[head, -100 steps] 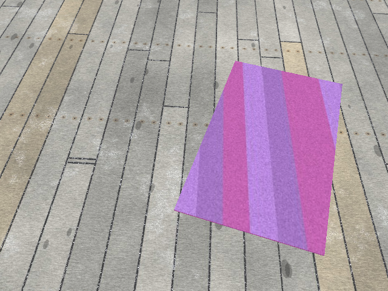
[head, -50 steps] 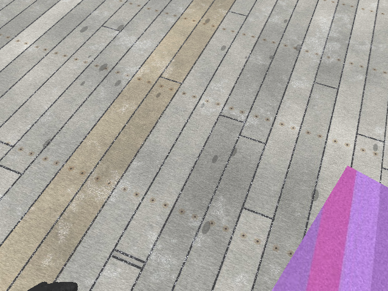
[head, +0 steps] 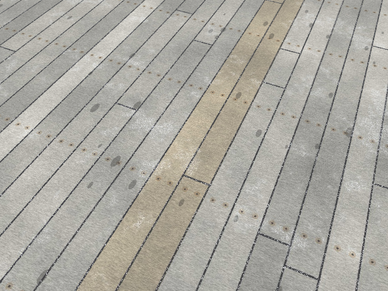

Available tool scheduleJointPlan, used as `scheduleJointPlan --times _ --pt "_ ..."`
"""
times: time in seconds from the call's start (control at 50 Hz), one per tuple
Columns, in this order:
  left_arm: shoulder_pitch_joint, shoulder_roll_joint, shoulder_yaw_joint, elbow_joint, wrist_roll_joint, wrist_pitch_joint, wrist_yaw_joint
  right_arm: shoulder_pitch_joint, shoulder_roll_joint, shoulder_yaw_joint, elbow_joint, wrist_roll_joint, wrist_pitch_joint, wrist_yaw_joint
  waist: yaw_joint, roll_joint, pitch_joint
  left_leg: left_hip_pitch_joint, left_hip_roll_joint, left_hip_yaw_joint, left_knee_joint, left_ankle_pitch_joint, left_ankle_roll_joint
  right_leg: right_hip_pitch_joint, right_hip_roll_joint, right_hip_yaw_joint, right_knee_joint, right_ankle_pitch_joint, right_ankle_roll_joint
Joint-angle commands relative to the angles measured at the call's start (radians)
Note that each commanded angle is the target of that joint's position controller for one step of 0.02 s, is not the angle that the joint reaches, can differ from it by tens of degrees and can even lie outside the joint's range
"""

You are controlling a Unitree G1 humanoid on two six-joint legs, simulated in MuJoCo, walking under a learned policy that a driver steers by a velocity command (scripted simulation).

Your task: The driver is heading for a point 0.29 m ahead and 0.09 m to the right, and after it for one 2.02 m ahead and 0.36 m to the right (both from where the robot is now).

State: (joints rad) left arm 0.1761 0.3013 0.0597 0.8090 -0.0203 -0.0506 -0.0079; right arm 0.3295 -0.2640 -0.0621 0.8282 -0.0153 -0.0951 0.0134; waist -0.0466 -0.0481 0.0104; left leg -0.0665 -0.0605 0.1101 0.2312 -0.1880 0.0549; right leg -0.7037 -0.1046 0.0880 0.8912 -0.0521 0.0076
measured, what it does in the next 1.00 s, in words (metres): walks ahead, turning right: right foot, then left foot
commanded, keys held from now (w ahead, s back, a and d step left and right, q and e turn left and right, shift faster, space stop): w+e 0.40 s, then w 0.60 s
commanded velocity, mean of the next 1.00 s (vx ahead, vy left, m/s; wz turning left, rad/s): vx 0.50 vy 0.00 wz -0.31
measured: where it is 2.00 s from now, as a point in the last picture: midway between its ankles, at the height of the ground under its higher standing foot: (255, 150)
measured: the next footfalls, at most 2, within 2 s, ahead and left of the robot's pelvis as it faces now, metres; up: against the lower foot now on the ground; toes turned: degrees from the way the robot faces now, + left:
right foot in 0.24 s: +0.30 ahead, -0.15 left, +0.00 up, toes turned -10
left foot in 0.72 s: +0.63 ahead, -0.02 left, +0.00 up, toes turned -18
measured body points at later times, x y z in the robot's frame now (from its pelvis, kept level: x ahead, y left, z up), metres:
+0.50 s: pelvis +0.28 -0.08 +0.00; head +0.31 -0.10 +0.45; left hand +0.43 +0.17 -0.11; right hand +0.38 -0.38 -0.10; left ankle +0.43 +0.09 -0.68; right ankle +0.26 -0.14 -0.75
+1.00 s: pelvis +0.57 -0.09 +0.00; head +0.60 -0.09 +0.45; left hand +0.80 +0.11 -0.11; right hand +0.53 -0.36 -0.12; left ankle +0.59 -0.01 -0.75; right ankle +0.60 -0.28 -0.68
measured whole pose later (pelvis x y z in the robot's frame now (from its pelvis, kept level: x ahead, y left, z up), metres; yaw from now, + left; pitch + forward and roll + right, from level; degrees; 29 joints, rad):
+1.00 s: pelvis +0.57 -0.09 +0.00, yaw -19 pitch +1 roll +1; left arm 0.20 0.29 0.06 0.73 0.00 -0.06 0.00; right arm 0.34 -0.25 -0.04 0.83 0.00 -0.09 0.02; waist -0.05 -0.04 0.01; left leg -0.15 -0.06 0.03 0.29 -0.17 0.06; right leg -0.64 -0.10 0.05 0.94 -0.18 0.00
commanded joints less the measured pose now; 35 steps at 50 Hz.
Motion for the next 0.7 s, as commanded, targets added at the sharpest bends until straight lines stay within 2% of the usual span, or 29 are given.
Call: scheduleJointPlan --times 0.02,0.08,0.14,0.18,0.2,0.22,0.24,0.26,0.28,0.3,0.32,0.34,0.36,0.38,0.4,0.42,0.44,0.46,0.5,0.54,0.58,0.62,0.68,0.7 --pt "-0.050 0.031 0.002 -0.065 0.003 -0.011 -0.013 -0.065 -0.147 -0.032 -0.060 0.005 -0.019 -0.013 0.008 0.092 0.041 -0.059 0.264 -0.050 -0.131 0.259 0.119 0.046 0.001 -0.027 -0.141 0.162 -0.006" --pt "-0.143 0.014 -0.007 -0.112 0.002 -0.013 -0.029 -0.006 -0.164 -0.037 -0.024 0.013 -0.005 -0.019 -0.031 0.079 0.071 0.043 0.297 -0.015 -0.113 0.283 0.110 0.015 0.010 -0.058 -0.236 0.163 -0.025" --pt "-0.194 0.022 -0.005 -0.160 0.001 -0.011 -0.049 0.018 -0.178 -0.044 -0.003 0.025 0.022 -0.023 -0.035 0.087 0.079 0.170 0.335 0.008 -0.039 0.411 0.093 -0.025 0.030 -0.098 -0.282 0.040 -0.056" --pt "-0.164 0.046 0.007 -0.177 0.001 -0.009 -0.059 -0.004 -0.203 -0.051 -0.008 0.028 0.039 -0.034 0.001 0.122 0.035 0.207 0.339 0.040 0.075 0.721 0.068 0.063 0.081 -0.157 -0.287 -0.067 -0.090" --pt "-0.105 0.069 0.021 -0.171 0.002 -0.005 -0.059 -0.012 -0.217 -0.054 -0.013 0.028 0.048 -0.041 0.038 0.146 -0.012 0.210 0.334 0.056 0.178 0.893 0.054 0.155 0.120 -0.189 -0.280 -0.117 -0.111" --pt "0.023 0.108 0.045 -0.143 0.000 -0.003 -0.056 -0.027 -0.222 -0.054 -0.019 0.028 0.057 -0.048 0.112 0.142 -0.083 0.168 0.309 0.080 0.353 0.965 0.031 0.329 0.162 -0.204 -0.318 -0.102 -0.141" --pt "0.194 0.177 0.079 -0.105 -0.002 0.001 -0.040 -0.032 -0.213 -0.047 -0.033 0.025 0.055 -0.055 0.195 0.095 -0.173 -0.016 0.271 0.090 0.603 0.806 -0.009 0.625 0.136 -0.110 -0.362 -0.048 -0.190" --pt "0.260 0.298 0.108 -0.097 -0.006 0.004 -0.024 0.060 -0.085 -0.003 -0.085 -0.007 0.028 -0.038 0.136 -0.151 -0.289 -0.488 0.112 0.067 0.995 0.050 -0.077 1.045 -0.134 0.388 -0.373 -0.122 -0.369" --pt "0.276 0.253 0.088 -0.118 -0.004 -0.004 -0.023 0.019 -0.096 0.006 -0.089 0.005 -0.016 -0.020 0.155 -0.120 -0.422 -0.665 0.004 -0.157 1.153 -0.408 -0.076 1.166 -0.242 0.754 -0.542 -0.194 -0.449" --pt "0.252 0.187 0.068 -0.114 0.007 -0.009 -0.023 -0.095 -0.160 -0.014 -0.118 0.049 -0.041 -0.005 0.184 -0.060 -0.307 -0.761 0.070 -0.217 1.172 -0.336 -0.051 1.099 -0.203 0.601 -0.567 -0.180 -0.381" --pt "0.193 0.160 0.060 -0.120 0.004 -0.013 -0.021 -0.134 -0.153 -0.009 -0.134 0.052 -0.054 -0.004 0.151 -0.005 -0.195 -0.757 0.113 -0.202 1.092 -0.246 -0.036 0.947 -0.163 0.465 -0.574 -0.120 -0.341" --pt "0.125 0.132 0.050 -0.134 0.003 -0.011 -0.020 -0.147 -0.148 -0.012 -0.127 0.027 -0.054 -0.012 0.107 0.059 -0.111 -0.704 0.146 -0.189 1.002 -0.192 -0.041 0.787 -0.123 0.368 -0.595 -0.036 -0.312" --pt "0.081 0.113 0.043 -0.151 0.013 -0.012 -0.017 -0.133 -0.158 -0.021 -0.128 0.014 -0.045 -0.017 0.067 0.025 -0.075 -0.623 0.168 -0.191 0.944 -0.160 -0.053 0.663 -0.100 0.314 -0.614 0.079 -0.311" --pt "0.053 0.103 0.040 -0.166 0.018 -0.012 -0.014 -0.111 -0.156 -0.024 -0.127 0.009 -0.031 -0.016 0.039 0.010 -0.066 -0.569 0.176 -0.193 0.913 -0.146 -0.066 0.591 -0.078 0.288 -0.638 0.111 -0.311" --pt "0.045 0.105 0.041 -0.170 0.015 -0.013 -0.011 -0.096 -0.143 -0.024 -0.125 0.005 -0.020 -0.016 0.026 0.007 -0.062 -0.544 0.176 -0.184 0.872 -0.133 -0.081 0.544 -0.062 0.258 -0.653 0.139 -0.311" --pt "0.044 0.093 0.037 -0.167 0.012 -0.015 -0.006 -0.098 -0.121 -0.021 -0.117 -0.001 -0.006 -0.020 0.023 0.036 -0.059 -0.540 0.175 -0.165 0.852 -0.083 -0.087 0.520 -0.033 0.207 -0.671 0.138 -0.289" --pt "0.057 0.129 0.044 -0.162 0.015 -0.019 -0.001 -0.094 -0.107 -0.015 -0.126 0.003 0.001 -0.020 0.016 -0.022 -0.052 -0.539 0.172 -0.157 0.797 -0.048 -0.106 0.485 -0.052 0.187 -0.677 0.209 -0.309" --pt "0.065 0.131 0.046 -0.156 0.013 -0.021 0.004 -0.127 -0.102 -0.009 -0.135 0.002 0.003 -0.020 0.030 -0.023 -0.029 -0.545 0.178 -0.153 0.723 0.003 -0.123 0.466 -0.042 0.155 -0.685 0.235 -0.302" --pt "0.098 0.122 0.042 -0.136 0.011 -0.018 0.012 -0.210 -0.083 -0.001 -0.147 0.003 -0.003 -0.015 0.065 -0.011 -0.020 -0.501 0.157 -0.138 0.548 0.160 -0.123 0.448 0.008 0.087 -0.682 0.173 -0.252" --pt "0.141 0.129 0.042 -0.116 0.007 -0.017 0.014 -0.286 -0.070 0.007 -0.163 0.010 -0.011 -0.004 0.109 -0.023 -0.014 -0.464 0.131 -0.130 0.417 0.293 -0.117 0.460 0.008 0.083 -0.678 0.095 -0.229" --pt "0.174 0.139 0.043 -0.097 0.004 -0.017 0.013 -0.330 -0.082 0.005 -0.176 0.022 -0.016 0.005 0.130 -0.030 0.000 -0.458 0.118 -0.138 0.354 0.328 -0.104 0.501 -0.026 0.117 -0.674 0.025 -0.228" --pt "0.195 0.139 0.043 -0.080 0.001 -0.014 0.013 -0.359 -0.101 0.000 -0.191 0.024 -0.021 0.013 0.135 -0.032 0.018 -0.491 0.115 -0.152 0.305 0.281 -0.078 0.579 -0.065 0.156 -0.637 0.013 -0.222" --pt "0.196 0.147 0.048 -0.064 0.004 -0.003 0.018 -0.325 -0.126 -0.010 -0.193 0.021 -0.029 0.020 0.103 -0.053 0.025 -0.471 0.105 -0.149 0.266 0.161 -0.032 0.673 -0.112 0.198 -0.573 0.112 -0.199" --pt "0.179 0.148 0.048 -0.066 0.004 0.001 0.019 -0.269 -0.138 -0.018 -0.180 0.020 -0.032 0.018 0.067 -0.058 0.003 -0.393 0.085 -0.125 0.241 0.137 -0.011 0.681 -0.097 0.186 -0.515 0.228 -0.183"
Over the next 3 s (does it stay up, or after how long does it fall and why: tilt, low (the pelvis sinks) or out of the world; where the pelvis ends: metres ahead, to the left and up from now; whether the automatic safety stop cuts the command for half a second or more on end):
stays up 1.61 -0.38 -0.01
